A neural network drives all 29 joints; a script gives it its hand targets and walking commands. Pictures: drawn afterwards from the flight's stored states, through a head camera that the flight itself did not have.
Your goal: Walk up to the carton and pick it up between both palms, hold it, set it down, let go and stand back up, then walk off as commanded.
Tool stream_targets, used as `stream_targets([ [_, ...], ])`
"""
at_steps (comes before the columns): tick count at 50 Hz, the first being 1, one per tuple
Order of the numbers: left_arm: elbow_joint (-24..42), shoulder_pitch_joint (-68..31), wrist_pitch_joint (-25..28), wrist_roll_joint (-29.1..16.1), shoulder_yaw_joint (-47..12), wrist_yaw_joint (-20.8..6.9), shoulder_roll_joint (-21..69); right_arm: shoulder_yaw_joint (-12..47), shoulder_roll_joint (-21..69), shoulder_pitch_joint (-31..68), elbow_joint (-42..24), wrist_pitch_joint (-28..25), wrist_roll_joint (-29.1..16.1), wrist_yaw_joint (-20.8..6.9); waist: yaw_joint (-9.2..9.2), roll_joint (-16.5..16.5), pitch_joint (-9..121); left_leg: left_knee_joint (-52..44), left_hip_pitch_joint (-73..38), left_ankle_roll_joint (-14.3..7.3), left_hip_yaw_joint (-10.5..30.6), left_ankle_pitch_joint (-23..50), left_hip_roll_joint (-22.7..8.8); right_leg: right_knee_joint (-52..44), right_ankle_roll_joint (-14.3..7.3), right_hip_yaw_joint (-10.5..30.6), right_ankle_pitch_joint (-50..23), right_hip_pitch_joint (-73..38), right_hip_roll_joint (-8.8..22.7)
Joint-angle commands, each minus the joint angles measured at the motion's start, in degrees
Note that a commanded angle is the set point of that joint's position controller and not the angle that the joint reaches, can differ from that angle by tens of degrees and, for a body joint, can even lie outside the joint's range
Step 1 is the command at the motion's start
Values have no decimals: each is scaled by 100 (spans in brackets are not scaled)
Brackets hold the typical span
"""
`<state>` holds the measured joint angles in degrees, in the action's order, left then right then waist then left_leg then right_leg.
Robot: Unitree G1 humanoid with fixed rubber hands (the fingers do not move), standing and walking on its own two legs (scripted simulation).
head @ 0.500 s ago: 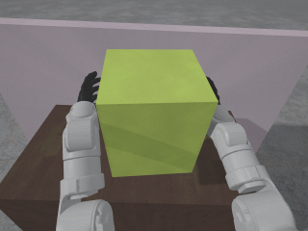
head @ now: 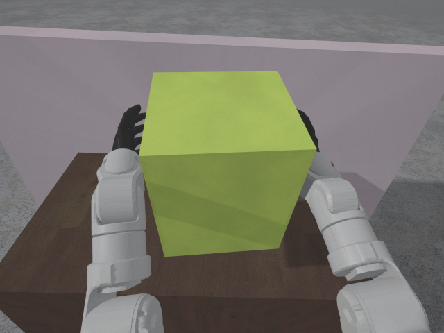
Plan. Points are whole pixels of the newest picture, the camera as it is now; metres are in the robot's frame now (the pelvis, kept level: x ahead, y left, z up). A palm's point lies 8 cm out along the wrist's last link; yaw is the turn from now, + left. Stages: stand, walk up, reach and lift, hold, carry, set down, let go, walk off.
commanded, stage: hold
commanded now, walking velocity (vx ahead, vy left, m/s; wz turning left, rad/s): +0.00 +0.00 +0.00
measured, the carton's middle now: (219, 165) +0.36 +0.01 +0.17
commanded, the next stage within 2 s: none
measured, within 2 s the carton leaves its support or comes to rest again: neither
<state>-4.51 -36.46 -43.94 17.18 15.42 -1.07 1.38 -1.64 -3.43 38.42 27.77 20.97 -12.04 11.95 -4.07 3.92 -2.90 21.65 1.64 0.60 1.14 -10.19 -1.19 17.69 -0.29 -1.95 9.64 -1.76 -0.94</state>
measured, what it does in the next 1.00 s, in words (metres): stands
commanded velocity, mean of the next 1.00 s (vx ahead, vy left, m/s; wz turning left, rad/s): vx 0.00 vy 0.00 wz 0.00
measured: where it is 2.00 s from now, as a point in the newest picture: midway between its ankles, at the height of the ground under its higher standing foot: outside the picture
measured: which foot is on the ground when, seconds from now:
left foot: down 0.00-1.00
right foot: down 0.00-1.00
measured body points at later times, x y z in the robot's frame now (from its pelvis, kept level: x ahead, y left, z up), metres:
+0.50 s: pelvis -0.01 +0.00 +0.00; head -0.06 +0.04 +0.45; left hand +0.37 +0.16 +0.21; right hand +0.37 -0.14 +0.20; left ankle +0.03 +0.12 -0.75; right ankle +0.01 -0.11 -0.75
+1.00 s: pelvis -0.01 +0.00 +0.00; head -0.05 +0.04 +0.45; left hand +0.37 +0.16 +0.21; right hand +0.37 -0.15 +0.20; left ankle +0.03 +0.12 -0.75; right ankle +0.01 -0.11 -0.75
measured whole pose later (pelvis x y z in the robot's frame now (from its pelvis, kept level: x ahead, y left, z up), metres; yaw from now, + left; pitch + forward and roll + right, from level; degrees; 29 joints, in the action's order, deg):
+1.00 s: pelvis -0.01 +0.00 +0.00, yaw +0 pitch -9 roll -1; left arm -6.0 -38.4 -43.9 17.4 16.4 -0.8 1.8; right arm -2.7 -3.3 39.5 28.9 20.8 -10.9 11.4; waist -3.7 3.8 -2.7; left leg 21.1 2.2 0.2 0.6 -9.5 -1.0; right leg 17.7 -0.1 -1.4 9.0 -0.8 -0.7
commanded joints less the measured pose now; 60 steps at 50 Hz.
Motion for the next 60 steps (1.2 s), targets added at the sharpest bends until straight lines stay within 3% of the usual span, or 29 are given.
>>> stream_targets([
  [1,587,-3597,291,-767,-2983,-641,3306,2124,3376,4920,-1922,-361,-563,-435,-175,-721,2437,-209,-707,100,-275,1527,315,-182,238,-133,-1176,-228,-293],
  [2,549,-3469,244,-705,-2955,-664,3317,2252,3409,5011,-2120,-374,-528,-451,-4,-772,2464,-190,-696,105,-343,1578,345,-156,266,-124,-1264,-313,-285],
  [4,185,-3289,160,-708,-2736,-715,3135,2150,3316,5151,-2112,-339,-500,-432,-13,-354,2381,-290,-578,-5,-323,1227,315,-236,256,-124,-1160,-299,-268],
  [5,331,-3535,210,-736,-2754,-729,3139,2079,3349,5094,-2003,-336,-498,-422,-42,-520,2407,-291,-466,5,-360,1086,351,-185,288,-85,-1247,-354,-209],
  [6,232,-3377,213,-694,-2665,-757,3031,2063,3404,5024,-1986,-296,-402,-423,-38,-342,2258,-331,-444,-26,-365,1020,353,-205,338,-83,-1305,-342,-184],
  [13,447,-3555,301,-826,-2913,-697,3128,2149,3504,5085,-2108,-331,-459,-422,-62,-583,2723,-275,-561,1,-375,1193,338,-207,259,-59,-1124,-316,-264],
  [18,204,-3239,243,-806,-2735,-742,3112,2253,3415,5266,-2316,-376,-536,-421,37,-266,2597,-287,-562,-58,-315,1402,327,-193,287,-106,-1386,-382,-309],
  [22,182,-3722,236,-606,-2689,-735,3158,1965,3469,5263,-1845,-349,-399,-508,32,-674,2122,-491,-283,-10,-370,628,318,-260,187,-119,-519,-94,-208],
  [23,-254,-3429,159,-601,-2590,-771,3114,1795,3279,5299,-1706,-339,-294,-501,-67,-465,1978,-555,-175,-52,-363,474,311,-366,197,-177,-331,-116,-241],
  [24,86,-3654,195,-704,-2793,-771,3216,1778,3240,5174,-1676,-371,-272,-522,-161,-580,2236,-507,-377,-8,-355,495,306,-353,194,-148,-335,-134,-238],
  [27,-3,-3554,245,-728,-2780,-713,3334,1892,3361,5302,-1701,-400,-364,-566,-17,-649,2315,-457,-603,29,-326,1028,262,-276,180,-201,-508,-69,-284],
  [30,196,-3680,261,-850,-3016,-630,3509,1994,3432,5483,-2022,-477,-452,-560,-61,-765,2681,-284,-663,104,-305,1350,255,-249,146,-156,-686,-124,-331],
  [32,387,-3632,345,-982,-3214,-594,3509,2005,3399,5240,-2001,-466,-425,-514,-174,-724,2867,-244,-685,146,-314,1302,307,-262,189,-169,-917,-230,-291],
  [33,120,-3601,297,-798,-3008,-598,3359,2081,3378,5453,-2011,-432,-403,-496,-72,-584,2686,-270,-664,56,-286,1250,304,-255,209,-152,-797,-151,-307],
  [35,-160,-3376,237,-756,-2882,-619,3401,1897,3299,5342,-1820,-384,-292,-523,-123,-567,2271,-378,-512,31,-326,878,288,-332,214,-157,-452,-59,-271],
  [37,-64,-3448,191,-525,-2592,-676,3285,1835,3256,5172,-1524,-369,-370,-590,1,-601,1993,-483,-385,16,-303,795,265,-303,178,-180,-385,-104,-267],
  [38,62,-3482,160,-553,-2655,-677,3324,1738,3220,4994,-1367,-338,-319,-579,-89,-647,1937,-513,-348,23,-335,819,280,-295,176,-209,-477,-138,-233],
  [41,-149,-3710,235,-806,-2715,-704,3250,1899,3397,5661,-1980,-437,-385,-559,-41,-445,2499,-418,-405,-71,-360,762,334,-326,247,-173,-595,-154,-237],
  [45,458,-3750,379,-939,-3084,-574,3459,2221,3624,5419,-2166,-477,-473,-511,-7,-535,3028,-184,-910,62,-307,1737,298,-185,251,-208,-1172,-234,-352],
  [48,4,-3602,281,-717,-2726,-608,3179,2061,3420,5358,-1854,-385,-336,-510,33,-359,2453,-433,-413,-74,-332,719,320,-327,249,-120,-545,-156,-232],
  [49,178,-3708,298,-750,-2800,-632,3218,2047,3445,5240,-1799,-372,-418,-531,6,-487,2542,-419,-443,-21,-385,803,308,-273,245,-124,-599,-156,-255],
  [51,-389,-3403,192,-696,-2694,-653,3271,1787,3262,5426,-1721,-392,-333,-549,-37,-609,2153,-501,-262,-54,-344,473,320,-342,193,-116,-319,-2,-206],
  [52,-92,-3633,214,-728,-2740,-670,3258,1763,3296,5242,-1666,-346,-288,-543,-149,-580,2204,-478,-281,-54,-366,469,309,-312,192,-134,-405,-114,-179],
  [54,43,-3660,257,-782,-2759,-683,3270,1892,3442,5420,-1747,-382,-349,-534,-51,-331,2296,-425,-300,-62,-335,708,305,-244,264,-147,-641,-147,-242],
  [55,304,-3842,305,-855,-2900,-642,3386,1958,3502,5307,-1816,-385,-440,-537,-96,-595,2572,-358,-515,12,-335,1026,300,-205,226,-149,-812,-146,-253],
  [57,195,-3400,218,-744,-2915,-688,3351,2094,3391,5219,-2011,-370,-526,-458,-124,-556,2731,-211,-696,57,-271,1653,305,-187,269,-173,-1352,-352,-314],
  [58,113,-3362,239,-841,-2919,-677,3275,2177,3423,5377,-2109,-364,-561,-443,-74,-424,2763,-162,-711,33,-256,1662,305,-205,280,-173,-1322,-393,-319],
  [59,348,-3516,272,-770,-2891,-648,3376,2178,3396,5197,-1948,-341,-577,-462,-43,-656,2766,-201,-760,100,-247,1723,274,-199,229,-155,-1164,-354,-341],
  [60,38,-3489,200,-685,-2768,-676,3266,1958,3304,5165,-1740,-312,-400,-485,-137,-602,2332,-309,-696,56,-285,1250,308,-276,222,-157,-814,-156,-281],
])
